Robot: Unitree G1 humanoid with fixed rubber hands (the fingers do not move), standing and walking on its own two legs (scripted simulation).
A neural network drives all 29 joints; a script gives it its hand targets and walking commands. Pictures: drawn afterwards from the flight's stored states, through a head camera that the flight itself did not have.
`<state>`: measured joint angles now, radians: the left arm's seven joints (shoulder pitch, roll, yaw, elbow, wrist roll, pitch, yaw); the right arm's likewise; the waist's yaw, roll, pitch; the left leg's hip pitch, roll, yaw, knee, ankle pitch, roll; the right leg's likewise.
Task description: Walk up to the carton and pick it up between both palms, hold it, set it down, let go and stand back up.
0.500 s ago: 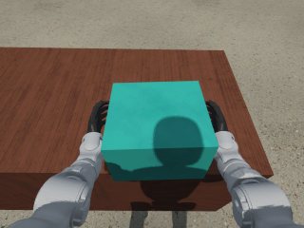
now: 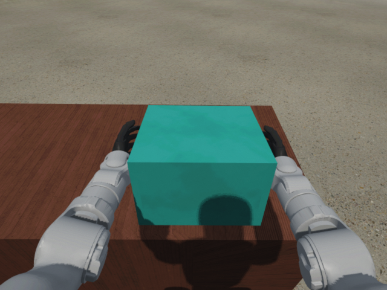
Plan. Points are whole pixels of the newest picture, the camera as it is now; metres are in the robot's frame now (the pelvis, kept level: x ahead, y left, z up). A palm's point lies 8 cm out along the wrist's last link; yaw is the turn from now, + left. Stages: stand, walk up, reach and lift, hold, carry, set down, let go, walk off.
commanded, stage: reach and lift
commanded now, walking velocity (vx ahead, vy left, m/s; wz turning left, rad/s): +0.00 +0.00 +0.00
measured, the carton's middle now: (199, 160) +0.40 +0.00 +0.09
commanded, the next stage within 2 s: hold in 0.86 s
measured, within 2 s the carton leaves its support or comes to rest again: neither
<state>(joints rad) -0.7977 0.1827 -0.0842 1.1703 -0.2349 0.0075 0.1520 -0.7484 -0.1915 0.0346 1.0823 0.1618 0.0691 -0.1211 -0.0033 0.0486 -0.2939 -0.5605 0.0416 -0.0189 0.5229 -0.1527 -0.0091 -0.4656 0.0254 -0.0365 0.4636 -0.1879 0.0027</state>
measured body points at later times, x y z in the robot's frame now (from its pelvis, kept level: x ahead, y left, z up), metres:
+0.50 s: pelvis +0.01 +0.00 +0.01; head -0.05 -0.01 +0.45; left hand +0.41 +0.17 +0.17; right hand +0.41 -0.18 +0.15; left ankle +0.06 +0.12 -0.73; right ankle +0.02 -0.12 -0.73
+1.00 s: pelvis +0.00 +0.00 +0.01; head -0.06 -0.01 +0.45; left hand +0.40 +0.18 +0.19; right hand +0.40 -0.18 +0.18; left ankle +0.06 +0.12 -0.73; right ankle +0.02 -0.12 -0.73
